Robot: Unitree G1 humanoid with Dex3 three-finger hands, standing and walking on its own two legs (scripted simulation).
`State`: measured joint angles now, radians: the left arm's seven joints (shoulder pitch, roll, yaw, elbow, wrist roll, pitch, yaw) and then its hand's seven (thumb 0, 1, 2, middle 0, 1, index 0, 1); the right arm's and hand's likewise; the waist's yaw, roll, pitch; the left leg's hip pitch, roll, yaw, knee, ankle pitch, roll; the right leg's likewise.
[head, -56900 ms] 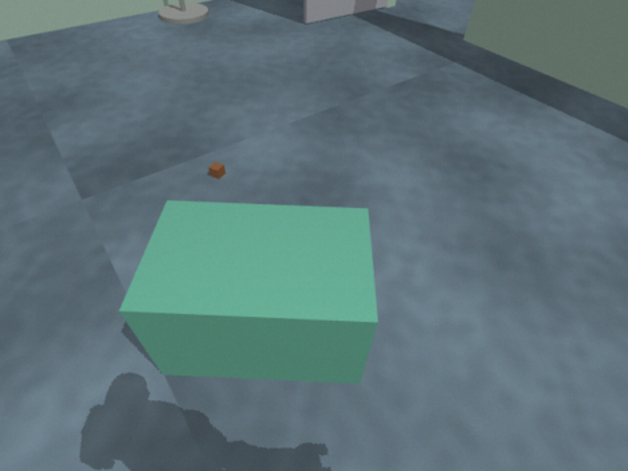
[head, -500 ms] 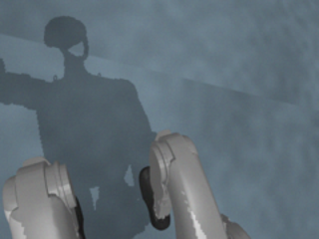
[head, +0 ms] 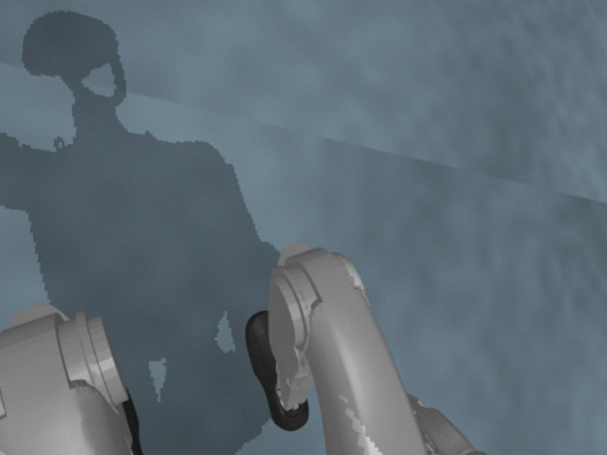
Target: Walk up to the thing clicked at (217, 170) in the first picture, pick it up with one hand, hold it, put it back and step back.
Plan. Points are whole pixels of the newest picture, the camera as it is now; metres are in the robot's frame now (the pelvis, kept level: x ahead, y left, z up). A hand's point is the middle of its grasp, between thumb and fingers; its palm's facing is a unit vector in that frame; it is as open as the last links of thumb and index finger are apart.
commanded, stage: rest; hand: left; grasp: from above
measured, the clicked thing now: out of the picture +0.45 +0.34 -0.26
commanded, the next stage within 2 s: open in 0.38 s
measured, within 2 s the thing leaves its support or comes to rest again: rests again in 0.22 s
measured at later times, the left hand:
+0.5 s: hand out of the picture +0.45 +0.32 -0.25, palm faces -0.42 -0.16 -0.89, open 8.4 cm
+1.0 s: hand out of the picture +0.45 +0.33 -0.24, palm faces -0.43 -0.17 -0.89, open 12.0 cm
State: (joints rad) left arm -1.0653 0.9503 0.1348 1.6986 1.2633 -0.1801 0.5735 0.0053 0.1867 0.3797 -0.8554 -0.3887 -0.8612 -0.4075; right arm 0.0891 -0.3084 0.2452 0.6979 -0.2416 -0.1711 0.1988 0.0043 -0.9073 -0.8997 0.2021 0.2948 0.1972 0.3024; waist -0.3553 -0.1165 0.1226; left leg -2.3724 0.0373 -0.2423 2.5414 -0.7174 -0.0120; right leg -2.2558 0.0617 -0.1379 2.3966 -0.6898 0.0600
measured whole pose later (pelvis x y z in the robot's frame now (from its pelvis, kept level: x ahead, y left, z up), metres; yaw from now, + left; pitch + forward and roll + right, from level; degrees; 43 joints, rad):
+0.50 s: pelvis +0.00 +0.00 +0.00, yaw -1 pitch +28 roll -14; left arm -1.09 1.00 0.11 1.75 1.25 -0.18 0.62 0.01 0.18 0.38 -0.86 -0.39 -0.87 -0.40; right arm 0.09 -0.33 0.31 0.68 -0.26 -0.23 0.23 0.00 -0.91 -0.90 0.20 0.29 0.20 0.30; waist -0.38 -0.15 0.17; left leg -2.36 0.04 -0.27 2.56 -0.72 -0.01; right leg -2.24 0.08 -0.16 2.39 -0.68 0.07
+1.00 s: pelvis -0.01 +0.00 +0.00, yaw -2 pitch +28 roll -14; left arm -1.09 1.03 0.09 1.74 1.25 -0.20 0.59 0.00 -0.17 0.71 -0.43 -0.64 -0.41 -0.66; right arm 0.08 -0.34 0.32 0.65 -0.26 -0.23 0.23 0.00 -0.90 -0.90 0.20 0.30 0.20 0.30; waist -0.38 -0.15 0.17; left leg -2.35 0.04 -0.28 2.55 -0.72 -0.01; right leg -2.22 0.08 -0.17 2.37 -0.67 0.07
